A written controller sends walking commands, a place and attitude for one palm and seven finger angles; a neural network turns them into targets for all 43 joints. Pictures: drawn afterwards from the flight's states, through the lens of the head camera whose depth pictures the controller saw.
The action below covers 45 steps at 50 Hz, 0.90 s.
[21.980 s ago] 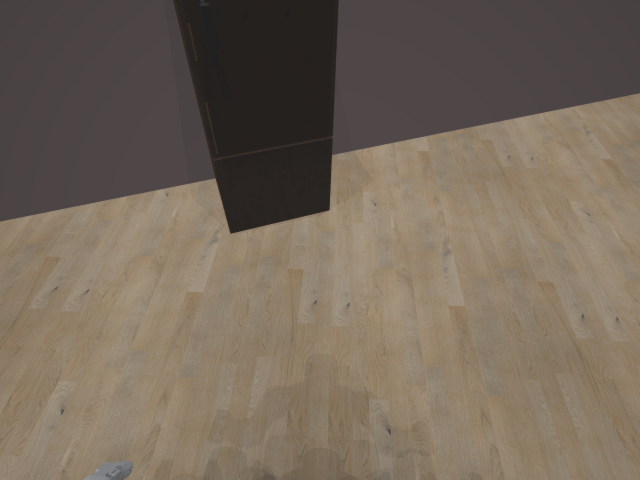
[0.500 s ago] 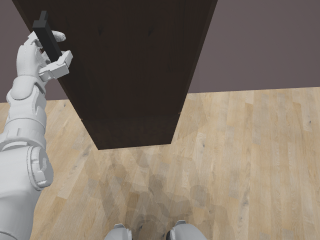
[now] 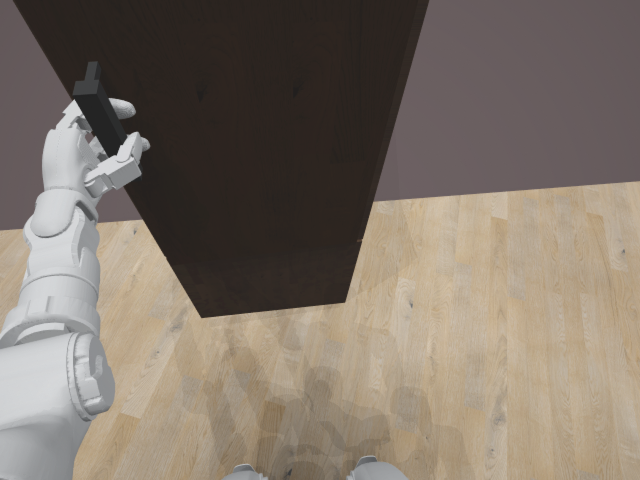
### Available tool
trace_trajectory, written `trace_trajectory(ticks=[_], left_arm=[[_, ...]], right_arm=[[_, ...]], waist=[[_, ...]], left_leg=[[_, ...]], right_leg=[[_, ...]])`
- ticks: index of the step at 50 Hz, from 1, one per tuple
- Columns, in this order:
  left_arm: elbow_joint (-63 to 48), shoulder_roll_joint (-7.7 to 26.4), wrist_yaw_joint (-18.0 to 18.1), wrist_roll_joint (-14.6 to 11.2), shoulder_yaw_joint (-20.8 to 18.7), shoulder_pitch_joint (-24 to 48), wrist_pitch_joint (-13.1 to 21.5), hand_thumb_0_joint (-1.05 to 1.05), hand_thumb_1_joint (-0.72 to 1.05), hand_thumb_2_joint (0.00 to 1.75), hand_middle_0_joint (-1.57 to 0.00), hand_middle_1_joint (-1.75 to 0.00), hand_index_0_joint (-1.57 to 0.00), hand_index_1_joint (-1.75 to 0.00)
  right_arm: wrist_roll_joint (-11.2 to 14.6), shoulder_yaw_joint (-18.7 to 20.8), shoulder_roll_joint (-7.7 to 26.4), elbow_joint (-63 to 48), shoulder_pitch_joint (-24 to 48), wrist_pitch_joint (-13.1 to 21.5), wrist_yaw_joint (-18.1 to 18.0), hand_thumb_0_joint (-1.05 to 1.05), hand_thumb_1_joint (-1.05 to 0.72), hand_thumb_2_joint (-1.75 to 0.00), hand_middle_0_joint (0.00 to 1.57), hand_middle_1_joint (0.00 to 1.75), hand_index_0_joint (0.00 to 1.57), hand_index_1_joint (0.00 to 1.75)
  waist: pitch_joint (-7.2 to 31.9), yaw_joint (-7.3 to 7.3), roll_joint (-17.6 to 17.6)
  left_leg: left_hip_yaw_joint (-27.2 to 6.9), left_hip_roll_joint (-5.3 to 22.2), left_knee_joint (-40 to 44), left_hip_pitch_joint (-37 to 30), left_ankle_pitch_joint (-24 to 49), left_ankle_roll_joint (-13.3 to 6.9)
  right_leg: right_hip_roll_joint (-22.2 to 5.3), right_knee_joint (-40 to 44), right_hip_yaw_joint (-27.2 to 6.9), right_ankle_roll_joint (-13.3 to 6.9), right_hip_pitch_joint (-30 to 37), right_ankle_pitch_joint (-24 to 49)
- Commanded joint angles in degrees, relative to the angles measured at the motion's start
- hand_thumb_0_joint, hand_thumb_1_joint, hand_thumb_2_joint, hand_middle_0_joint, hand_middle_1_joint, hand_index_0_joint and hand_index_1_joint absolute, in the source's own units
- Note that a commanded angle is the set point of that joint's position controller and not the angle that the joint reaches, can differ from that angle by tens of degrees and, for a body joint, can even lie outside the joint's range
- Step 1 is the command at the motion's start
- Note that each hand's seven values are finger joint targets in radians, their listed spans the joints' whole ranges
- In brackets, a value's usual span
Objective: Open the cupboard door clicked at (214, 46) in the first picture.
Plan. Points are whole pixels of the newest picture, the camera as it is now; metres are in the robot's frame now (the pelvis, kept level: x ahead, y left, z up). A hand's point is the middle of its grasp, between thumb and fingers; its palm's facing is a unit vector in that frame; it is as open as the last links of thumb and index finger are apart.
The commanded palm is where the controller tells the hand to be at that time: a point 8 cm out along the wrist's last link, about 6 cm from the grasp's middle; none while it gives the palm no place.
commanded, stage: pull the door open along its arc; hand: left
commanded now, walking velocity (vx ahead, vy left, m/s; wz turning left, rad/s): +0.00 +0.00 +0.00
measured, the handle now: (114, 125) +0.54 +0.23 +0.11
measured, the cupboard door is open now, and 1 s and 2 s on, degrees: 3 43 43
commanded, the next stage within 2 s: open thumb and fingers to let go in 0.68 s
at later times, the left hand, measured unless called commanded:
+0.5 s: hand (199, 281) +0.32 +0.11 +0.11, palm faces +0.34 -0.94 +0.08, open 6.5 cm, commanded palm +0.24 +0.17 +0.11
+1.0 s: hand (254, 316) +0.28 +0.05 +0.11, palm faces +0.46 -0.89 -0.01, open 6.9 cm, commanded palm +0.23 +0.09 +0.11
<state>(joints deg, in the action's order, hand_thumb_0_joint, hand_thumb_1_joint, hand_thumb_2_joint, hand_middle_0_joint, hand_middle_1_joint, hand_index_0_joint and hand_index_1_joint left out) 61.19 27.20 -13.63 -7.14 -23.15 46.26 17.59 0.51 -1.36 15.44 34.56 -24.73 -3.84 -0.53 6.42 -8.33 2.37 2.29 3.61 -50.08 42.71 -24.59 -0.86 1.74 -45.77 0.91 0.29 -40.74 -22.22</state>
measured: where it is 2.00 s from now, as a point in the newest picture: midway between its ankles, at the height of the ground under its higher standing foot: outside the picture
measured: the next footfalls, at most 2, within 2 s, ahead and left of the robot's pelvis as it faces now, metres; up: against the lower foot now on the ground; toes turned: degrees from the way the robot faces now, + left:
none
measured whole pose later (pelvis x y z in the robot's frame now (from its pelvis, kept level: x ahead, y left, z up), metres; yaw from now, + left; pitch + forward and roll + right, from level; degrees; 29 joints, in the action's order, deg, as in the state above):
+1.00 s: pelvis +0.00 -0.06 +0.02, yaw +5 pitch +2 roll +1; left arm -1.4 -5.7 30.8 2.1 10.9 -7.1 1.8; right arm -2.9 -0.2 11.7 34.0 -11.2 -4.9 -1.3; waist 3.5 -0.1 3.3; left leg -2.1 2.3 -39.9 22.0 -20.2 2.3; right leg 0.8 -41.4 5.4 -3.6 -20.9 -23.1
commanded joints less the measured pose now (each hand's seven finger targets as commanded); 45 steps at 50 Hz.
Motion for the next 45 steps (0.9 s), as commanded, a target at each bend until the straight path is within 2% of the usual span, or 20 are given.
trace_trajectory(ticks=[1, 5, 6, 9, 10, 11, 13, 16, 18, 20, 21, 25, 26, 30, 31, 34, 38, 39, 43, 45], left_arm=[[-18.58, 12.61, -0.89, -3.25, -1.67, 10.90, 3.71, 0.00, 0.90, 0.90, -0.40, -1.35, -0.40, -1.35], [-28.15, 7.63, -0.53, -5.29, 0.44, -0.94, 2.05, 0.00, 0.90, 0.90, -0.40, -1.35, -0.40, -1.35], [-29.76, 6.45, -0.40, -5.64, 1.15, -4.71, 1.63, 0.00, 0.90, 0.90, -0.40, -1.35, -0.40, -1.35], [-38.27, 0.71, 0.56, -7.02, 4.41, -13.83, 0.35, 0.00, 0.90, 0.90, -0.40, -1.35, -0.40, -1.35], [-44.42, -0.50, 8.86, -10.09, -2.60, -12.66, -0.67, 0.00, 0.90, 0.90, -0.40, -1.35, -0.40, -1.35], [-46.82, -6.99, 13.01, -8.73, 3.45, -16.60, -1.89, 0.00, 0.90, 0.90, -0.40, -1.35, -0.40, -1.35], [-51.80, -11.83, 18.17, -7.07, 6.56, -23.26, -3.33, 0.00, 0.90, 0.90, -0.40, -1.35, -0.40, -1.35], [-60.28, -12.60, 25.96, -3.20, 7.09, -30.97, -4.43, 0.00, 0.90, 0.90, -0.40, -1.35, -0.40, -1.35], [-64.10, -16.87, 30.43, -0.14, 11.48, -31.78, -5.86, 0.00, 0.90, 0.90, -0.40, -1.35, -0.40, -1.35], [-67.20, -18.27, 34.51, 2.20, 12.77, -34.35, -7.46, 0.00, 0.90, 0.90, -0.40, -1.35, -0.40, -1.35], [-68.45, -18.95, 36.45, 3.35, 13.51, -37.31, -8.32, 0.00, 0.90, 0.90, -0.40, -1.35, -0.40, -1.35], [-76.58, -24.16, 42.62, 7.46, 19.12, -46.55, -12.21, 0.00, 0.90, 0.90, -0.40, -1.35, -0.40, -1.35], [-76.90, -24.12, 43.76, 8.39, 19.36, -51.18, -13.14, 0.00, 0.90, 0.90, -0.40, -1.35, -0.40, -1.35], [-82.17, -27.96, 44.74, 9.57, 24.98, -56.07, -15.13, 0.00, 0.90, 0.90, -0.40, -1.35, -0.40, -1.35], [-82.08, -28.81, 45.14, 10.32, 26.57, -55.04, -15.16, 0.00, 0.90, 0.90, -0.40, -1.35, -0.40, -1.35], [-82.06, -31.22, 46.48, 12.06, 29.99, -50.85, -14.94, 0.00, 0.90, 0.90, -0.40, -1.35, -0.40, -1.35], [-79.33, -35.74, 47.00, 11.86, 34.91, -45.13, -14.42, 0.00, 0.90, 0.90, -0.40, -1.35, -0.40, -1.35], [-79.04, -36.26, 47.35, 12.02, 36.12, -40.24, -13.99, 0.00, 0.90, 0.90, -0.40, -1.35, -0.40, -1.35], [-77.47, -34.10, 46.35, 11.43, 34.19, -42.47, -12.71, 0.00, 0.62, 0.78, -0.38, -1.32, -0.38, -1.32], [-76.78, -34.48, 45.30, 10.60, 34.44, -43.61, -12.18, 0.00, 0.48, 0.72, -0.37, -1.30, -0.37, -1.30]], right_arm=[[0.33, 4.02, 9.35, -6.02, -4.62, 1.26, -0.25, 0.00, -0.90, -0.90, 0.20, 0.30, 0.20, 0.30], [1.19, 4.30, 8.34, -8.38, -1.53, 1.68, 0.11, 0.00, -0.90, -0.90, 0.20, 0.30, 0.20, 0.30], [1.34, 4.22, 8.24, -8.81, -0.84, 1.95, 0.19, 0.00, -0.90, -0.90, 0.20, 0.30, 0.20, 0.30], [1.77, 4.10, 7.27, -10.24, 2.21, 2.88, 0.69, 0.00, -0.90, -0.90, 0.20, 0.30, 0.20, 0.30], [1.58, 4.10, 5.37, -10.53, 4.85, 3.79, 0.93, 0.00, -0.90, -0.90, 0.20, 0.30, 0.20, 0.30], [1.41, 3.84, 5.16, -10.57, 5.93, 4.80, 1.42, 0.00, -0.90, -0.90, 0.20, 0.30, 0.20, 0.30], [1.16, 3.96, 4.80, -10.32, 6.91, 5.72, 2.26, 0.00, -0.90, -0.90, 0.20, 0.30, 0.20, 0.30], [0.03, 4.00, 4.35, -10.90, 8.96, 5.64, 2.61, 0.00, -0.90, -0.90, 0.20, 0.30, 0.20, 0.30], [-0.62, 3.60, 3.49, -11.43, 11.61, 5.22, 2.69, 0.00, -0.90, -0.90, 0.20, 0.30, 0.20, 0.30], [-1.24, 3.32, 2.87, -11.81, 13.63, 4.33, 2.25, 0.00, -0.90, -0.90, 0.20, 0.30, 0.20, 0.30], [-1.54, 3.21, 2.60, -12.14, 14.27, 3.87, 1.99, 0.00, -0.90, -0.90, 0.20, 0.30, 0.20, 0.30], [-2.31, 2.35, 0.66, -13.58, 17.71, 1.69, 1.54, 0.00, -0.90, -0.90, 0.20, 0.30, 0.20, 0.30], [-2.49, 2.47, 0.60, -13.71, 17.87, 1.14, 1.43, 0.00, -0.90, -0.90, 0.20, 0.30, 0.20, 0.30], [-2.75, 2.08, -0.19, -14.28, 20.18, -0.71, 1.03, 0.00, -0.90, -0.90, 0.20, 0.30, 0.20, 0.30], [-2.95, 1.99, -0.21, -14.02, 20.48, -0.87, 0.87, 0.00, -0.90, -0.90, 0.20, 0.30, 0.20, 0.30], [-3.73, 1.82, -0.78, -13.75, 21.62, -0.61, 0.47, 0.00, -0.90, -0.90, 0.20, 0.30, 0.20, 0.30], [-3.90, 1.65, -0.92, -12.20, 22.80, 0.63, 0.17, 0.00, -0.90, -0.90, 0.20, 0.30, 0.20, 0.30], [-3.96, 1.63, -0.70, -11.46, 22.95, 1.06, 0.06, 0.00, -0.90, -0.90, 0.20, 0.30, 0.20, 0.30], [-3.81, 2.27, -0.74, -10.64, 21.85, 1.74, -0.47, 0.00, -0.90, -0.90, 0.20, 0.30, 0.20, 0.30], [-3.68, 2.33, -0.70, -10.63, 21.49, 2.01, -0.67, 0.00, -0.90, -0.90, 0.20, 0.30, 0.20, 0.30]], waist=[[26.81, 4.05, 1.57], [24.31, 5.91, -0.02], [23.38, 6.40, 1.15], [20.49, 7.30, 0.38], [20.32, 12.13, 0.06], [18.30, 10.30, 0.94], [16.49, 9.76, -0.25], [16.98, 10.82, -4.12], [14.43, 10.02, -3.39], [13.16, 10.47, -3.50], [12.00, 10.73, -5.35], [10.85, 11.65, -2.66], [10.35, 11.74, -5.20], [6.71, 10.64, -5.21], [5.23, 9.81, -5.74], [4.62, 9.18, -5.99], [3.57, 7.86, -6.39], [4.04, 6.82, -6.06], [8.45, 8.33, -7.72], [8.96, 8.37, -9.52]], left_leg=[[-2.23, -2.34, 4.72, -18.93, 32.17, -0.85], [-1.28, -2.26, 6.59, -19.02, 33.29, -0.86], [-0.95, -2.35, 6.68, -19.43, 34.12, -0.98], [-0.59, -2.34, 8.06, -20.08, 33.04, -0.75], [-0.57, -2.75, 8.76, -18.14, 32.02, 0.06], [-0.45, -2.75, 9.41, -19.17, 30.89, 0.29], [-0.83, -2.38, 10.09, -20.60, 30.92, 0.76], [-0.54, -2.57, 10.79, -20.52, 30.30, 0.75], [-0.25, -2.80, 11.60, -20.16, 26.17, 0.74], [-0.26, -2.82, 12.50, -20.20, 23.38, 0.83], [-0.56, -2.78, 12.95, -20.26, 21.93, 0.69], [-0.16, -3.17, 13.88, -21.67, 21.03, 0.79], [-0.36, -3.03, 13.83, -21.61, 20.80, 0.75], [-0.06, -3.31, 13.50, -22.83, 19.82, 0.62], [-0.39, -3.30, 13.20, -23.19, 19.42, 0.51], [-1.01, -3.81, 11.86, -23.36, 18.31, 0.35], [-1.80, -4.34, 10.51, -23.70, 15.56, 0.28], [-2.23, -4.41, 9.85, -23.65, 15.44, 0.16], [-2.35, -4.71, 10.51, -23.66, 15.86, 0.28], [-2.35, -4.77, 10.72, -23.40, 16.24, 0.21]], right_leg=[[1.75, 3.06, 1.20, -1.25, 16.27, 30.45], [1.33, 3.99, 1.37, -1.12, 19.51, 32.64], [1.23, 4.22, 1.15, -1.24, 19.82, 33.09], [1.01, 4.99, 1.62, -1.05, 20.63, 32.80], [1.06, 5.56, 2.57, -1.06, 21.45, 30.61], [1.20, 5.78, 3.05, -1.04, 20.86, 29.02], [1.05, 5.93, 3.78, -1.00, 20.06, 27.70], [0.42, 5.93, 3.44, -1.21, 23.99, 29.06], [-0.26, 6.64, 3.15, -1.19, 23.32, 26.74], [-0.68, 7.46, 2.63, -1.42, 24.18, 24.32], [-0.75, 8.36, 2.61, -1.43, 24.88, 22.92], [-1.52, 9.99, 1.91, -1.84, 27.25, 22.43], [-1.51, 10.73, 1.74, -1.82, 28.18, 22.57], [-1.88, 12.49, 0.81, -1.79, 28.05, 23.58], [-1.97, 13.12, 0.63, -1.78, 27.26, 23.06], [-2.51, 13.14, -0.26, -1.42, 25.44, 22.51], [-3.76, 14.60, -1.31, -0.64, 23.10, 20.06], [-4.12, 14.26, -1.72, -0.45, 22.05, 20.44], [-4.69, 13.85, -2.28, 0.00, 25.25, 23.41], [-4.89, 13.77, -2.33, 0.37, 26.32, 25.86]])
